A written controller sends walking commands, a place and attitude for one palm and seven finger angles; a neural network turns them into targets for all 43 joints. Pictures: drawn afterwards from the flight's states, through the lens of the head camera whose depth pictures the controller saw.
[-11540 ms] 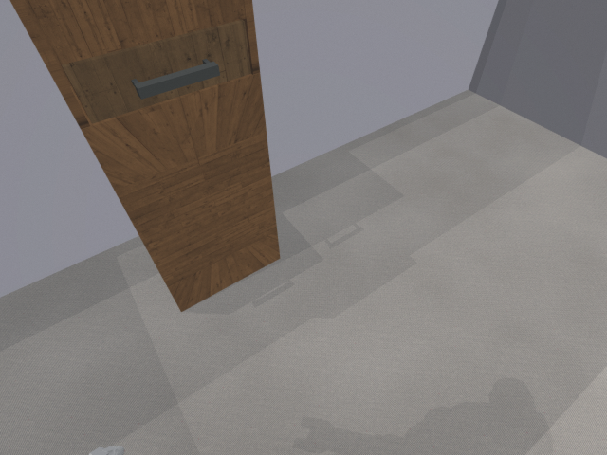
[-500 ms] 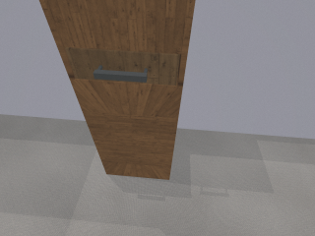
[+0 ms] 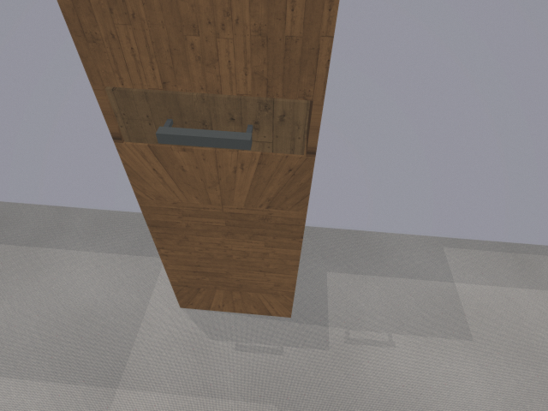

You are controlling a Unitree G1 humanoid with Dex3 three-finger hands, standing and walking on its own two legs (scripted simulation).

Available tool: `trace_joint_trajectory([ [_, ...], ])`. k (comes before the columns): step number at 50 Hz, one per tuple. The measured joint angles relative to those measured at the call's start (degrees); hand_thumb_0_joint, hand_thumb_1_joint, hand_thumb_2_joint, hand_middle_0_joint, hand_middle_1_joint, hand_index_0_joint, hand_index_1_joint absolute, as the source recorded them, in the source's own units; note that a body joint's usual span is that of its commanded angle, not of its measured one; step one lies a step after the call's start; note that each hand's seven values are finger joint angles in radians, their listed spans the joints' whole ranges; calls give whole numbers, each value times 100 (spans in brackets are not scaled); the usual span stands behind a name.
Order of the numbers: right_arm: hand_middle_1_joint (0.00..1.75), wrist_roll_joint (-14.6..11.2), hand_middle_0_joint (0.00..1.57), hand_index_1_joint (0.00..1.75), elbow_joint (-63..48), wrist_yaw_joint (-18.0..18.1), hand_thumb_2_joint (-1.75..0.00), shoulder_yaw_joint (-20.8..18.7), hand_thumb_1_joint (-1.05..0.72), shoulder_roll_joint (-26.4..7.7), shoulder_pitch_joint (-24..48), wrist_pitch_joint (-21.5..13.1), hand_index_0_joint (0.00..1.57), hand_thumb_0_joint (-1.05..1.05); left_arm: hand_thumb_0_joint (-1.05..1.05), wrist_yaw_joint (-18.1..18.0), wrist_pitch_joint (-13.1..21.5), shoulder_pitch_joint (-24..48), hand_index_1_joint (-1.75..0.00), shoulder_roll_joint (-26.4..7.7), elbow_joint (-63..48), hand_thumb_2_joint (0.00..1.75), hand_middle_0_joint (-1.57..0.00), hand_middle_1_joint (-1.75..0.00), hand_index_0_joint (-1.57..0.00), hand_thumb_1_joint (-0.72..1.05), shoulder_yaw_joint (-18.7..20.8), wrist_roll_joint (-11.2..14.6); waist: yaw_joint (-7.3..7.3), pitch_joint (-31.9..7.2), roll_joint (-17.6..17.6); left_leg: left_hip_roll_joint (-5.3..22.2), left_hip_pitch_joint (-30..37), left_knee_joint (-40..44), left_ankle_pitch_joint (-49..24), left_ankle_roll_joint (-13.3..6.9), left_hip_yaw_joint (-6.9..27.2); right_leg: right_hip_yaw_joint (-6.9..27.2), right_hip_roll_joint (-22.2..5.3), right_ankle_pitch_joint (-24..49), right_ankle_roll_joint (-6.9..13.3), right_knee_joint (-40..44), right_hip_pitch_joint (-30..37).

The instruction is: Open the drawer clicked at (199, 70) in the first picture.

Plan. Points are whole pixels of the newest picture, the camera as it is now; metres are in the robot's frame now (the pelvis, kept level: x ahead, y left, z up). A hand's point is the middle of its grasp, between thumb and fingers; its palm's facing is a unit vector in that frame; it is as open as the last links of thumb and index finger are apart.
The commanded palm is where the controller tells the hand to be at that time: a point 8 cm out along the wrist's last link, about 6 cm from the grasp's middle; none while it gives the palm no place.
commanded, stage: look again from close up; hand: left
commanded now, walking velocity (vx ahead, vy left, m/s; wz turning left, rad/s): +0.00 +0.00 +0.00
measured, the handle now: (207, 132) +0.58 +0.17 +0.09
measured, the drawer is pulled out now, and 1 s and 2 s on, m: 0.00 0.00 0.00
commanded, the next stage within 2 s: shuffle to correct the standing spot in 0.30 s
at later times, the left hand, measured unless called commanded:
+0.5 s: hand out of the picture +0.00 +0.16 -0.18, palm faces +0.03 -0.99 -0.16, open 7.4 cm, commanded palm none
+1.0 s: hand out of the picture +0.05 +0.16 -0.18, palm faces +0.04 -0.98 -0.22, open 7.3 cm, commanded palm none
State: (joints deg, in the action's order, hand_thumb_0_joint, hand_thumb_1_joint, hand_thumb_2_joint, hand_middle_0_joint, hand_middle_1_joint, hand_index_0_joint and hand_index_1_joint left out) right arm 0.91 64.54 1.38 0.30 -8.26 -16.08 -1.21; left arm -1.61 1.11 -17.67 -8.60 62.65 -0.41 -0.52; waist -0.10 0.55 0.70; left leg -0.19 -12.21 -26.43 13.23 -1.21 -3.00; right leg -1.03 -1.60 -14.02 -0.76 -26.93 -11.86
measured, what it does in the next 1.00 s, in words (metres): stands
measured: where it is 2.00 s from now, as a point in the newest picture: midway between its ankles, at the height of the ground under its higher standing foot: outside the picture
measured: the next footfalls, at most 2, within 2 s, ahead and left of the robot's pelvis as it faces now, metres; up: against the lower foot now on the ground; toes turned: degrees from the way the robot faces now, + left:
none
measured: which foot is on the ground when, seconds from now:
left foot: down 0.00-1.00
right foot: down 0.00-1.00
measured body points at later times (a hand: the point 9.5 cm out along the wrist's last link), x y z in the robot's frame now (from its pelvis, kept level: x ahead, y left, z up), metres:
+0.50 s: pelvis +0.01 +0.00 +0.00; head +0.01 +0.00 +0.45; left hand +0.00 +0.21 -0.16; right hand +0.01 -0.22 -0.16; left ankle +0.01 +0.10 -0.74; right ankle +0.01 -0.13 -0.74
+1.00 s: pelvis +0.04 -0.02 -0.01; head +0.06 -0.02 +0.44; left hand +0.04 +0.21 -0.16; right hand +0.06 -0.25 -0.16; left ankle +0.01 +0.10 -0.74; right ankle +0.01 -0.13 -0.74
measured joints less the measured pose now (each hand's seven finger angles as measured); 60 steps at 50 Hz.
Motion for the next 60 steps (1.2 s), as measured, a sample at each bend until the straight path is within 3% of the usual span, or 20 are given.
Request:
trace_joint_trajectory([
  [22, 30, -3, 20, 30, 95, 9, -90, 16, -91, -6, 53, -9, 19, 1, 0, 8, 6, -45, -30, 64, 62, 90, -20, -30, -20, 91, -15, 2, -16, 29, 2, 20, 153, 141, 22, 34, -6, 5, 24, -33, 23, 113, 134],
  [32, 30, 51, 20, 30, 59, -36, -90, -66, -91, 50, -304, 50, 20, 1, 0, 106, -26, -417, -30, 78, 33, 90, -20, -30, -20, 91, 117, -60, -34, -146, 3, 76, 31, -402, 518, 65, 12, -7, 66, -529, 110, -420, 16],
  [44, 30, -34, 20, 30, -32, 189, -90, -74, -92, 91, -5, 21, 20, 1, 0, -70, -16, -203, -30, 183, -45, 90, -20, -30, -20, 91, 90, 11, -31, 111, 13, 77, 176, -245, 441, 126, 10, -16, 65, -510, 103, -381, 108],
  [54, 30, -48, 20, 30, -444, 55, -90, -174, -92, -169, 416, 177, 19, 1, 1, -156, -35, 248, -30, -84, -386, 90, -20, -30, -20, 92, 138, -20, -10, 185, -125, 178, -160, -623, 437, 166, -7, -19, 145, -433, 120, -487, -104],
  [57, 30, -32, 20, 30, -759, -7, -90, -199, -91, -239, 450, 198, 19, 1, 1, -153, -28, 259, -30, -137, -515, 90, -20, -30, -20, 92, 89, -18, 91, 158, -166, 142, -219, -689, 502, 96, 23, -20, 118, -406, 96, -631, -204],
  [60, 30, 9, 20, 30, -908, -43, -90, -175, -91, -250, 386, 171, 19, 1, 1, -112, -119, 326, -30, -193, -592, 90, -20, -30, -20, 91, 66, -17, 94, 82, -135, 63, -221, -714, 383, 37, 14, -11, 38, -382, 48, -684, -203],
])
